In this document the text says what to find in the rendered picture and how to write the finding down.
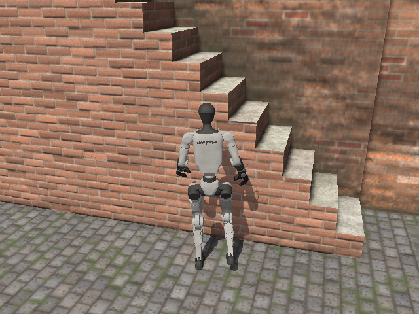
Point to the stairs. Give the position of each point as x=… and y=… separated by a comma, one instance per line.
x=95, y=97

